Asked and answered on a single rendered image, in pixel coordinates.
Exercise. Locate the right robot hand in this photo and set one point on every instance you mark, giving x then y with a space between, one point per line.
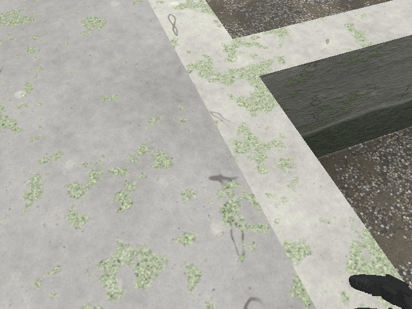
388 287

